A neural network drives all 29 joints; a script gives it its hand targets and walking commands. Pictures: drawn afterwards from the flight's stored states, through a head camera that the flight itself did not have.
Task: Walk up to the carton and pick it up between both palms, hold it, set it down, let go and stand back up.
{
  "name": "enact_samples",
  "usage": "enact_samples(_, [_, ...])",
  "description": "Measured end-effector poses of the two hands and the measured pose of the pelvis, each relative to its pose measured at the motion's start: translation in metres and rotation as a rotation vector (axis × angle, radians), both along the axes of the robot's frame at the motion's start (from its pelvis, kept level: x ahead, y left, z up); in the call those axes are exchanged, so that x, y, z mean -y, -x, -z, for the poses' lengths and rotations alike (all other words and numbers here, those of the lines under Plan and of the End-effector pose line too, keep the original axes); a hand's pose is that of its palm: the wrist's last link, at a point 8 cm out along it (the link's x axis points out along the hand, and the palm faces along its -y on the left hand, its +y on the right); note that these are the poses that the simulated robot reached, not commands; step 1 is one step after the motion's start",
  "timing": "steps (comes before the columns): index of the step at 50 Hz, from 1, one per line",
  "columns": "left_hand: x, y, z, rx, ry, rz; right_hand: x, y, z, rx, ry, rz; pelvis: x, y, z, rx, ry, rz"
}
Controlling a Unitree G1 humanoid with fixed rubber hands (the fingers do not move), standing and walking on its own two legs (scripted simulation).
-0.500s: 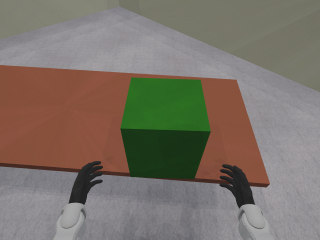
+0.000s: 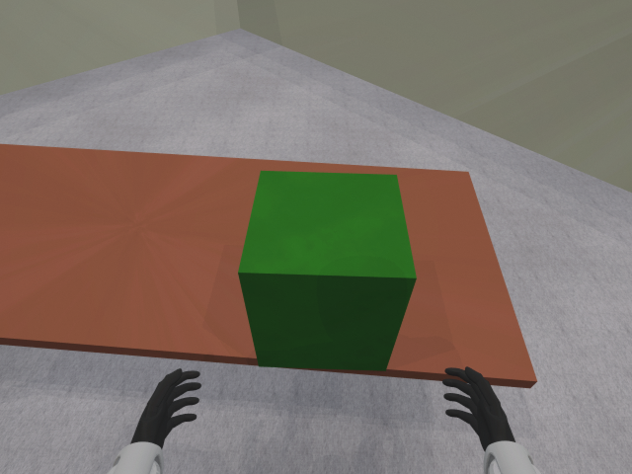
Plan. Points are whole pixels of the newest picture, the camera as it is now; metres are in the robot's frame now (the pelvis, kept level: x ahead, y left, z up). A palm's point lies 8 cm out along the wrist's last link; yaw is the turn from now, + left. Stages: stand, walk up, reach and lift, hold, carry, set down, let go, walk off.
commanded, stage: set down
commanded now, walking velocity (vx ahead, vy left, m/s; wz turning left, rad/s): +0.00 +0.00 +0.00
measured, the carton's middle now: (325, 274) +0.40 +0.01 +0.00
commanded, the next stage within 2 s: let go in 0.88 s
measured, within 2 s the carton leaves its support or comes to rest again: neither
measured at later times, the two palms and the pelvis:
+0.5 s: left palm (159, 462) +0.15 +0.23 -0.08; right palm (510, 462) +0.16 -0.23 -0.08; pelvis +0.00 -0.01 +0.00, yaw +0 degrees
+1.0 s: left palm (166, 465) +0.15 +0.22 -0.08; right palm out of the picture +0.13 -0.24 -0.08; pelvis -0.01 -0.01 +0.00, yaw +0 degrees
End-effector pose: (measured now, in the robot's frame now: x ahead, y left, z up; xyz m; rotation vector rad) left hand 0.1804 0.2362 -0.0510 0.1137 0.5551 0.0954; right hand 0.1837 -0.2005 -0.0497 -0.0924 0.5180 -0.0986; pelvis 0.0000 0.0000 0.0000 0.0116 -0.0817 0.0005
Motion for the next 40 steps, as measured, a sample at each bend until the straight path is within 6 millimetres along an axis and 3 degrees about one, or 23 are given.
enact_samples(8, [0.004, 0.016, 0.013, -0.109, -0.024, -0.003, 0.007, 0.014, 0.015, -0.093, 0.015, -0.001, 0.003, -0.001, -0.001, 0.005, -0.002, -0.002])
enact_samples(20, [0.008, 0.023, 0.023, -0.206, -0.057, 0.017, 0.019, 0.025, 0.027, -0.173, 0.041, -0.01, 0.009, -0.002, -0.001, -0.011, -0.005, -0.001])
enact_samples(40, [0.018, 0.024, 0.025, -0.25, -0.061, 0.048, 0.037, 0.04, 0.029, -0.195, 0.062, -0.001, 0.012, 0.0, -0.001, -0.016, -0.004, 0.007])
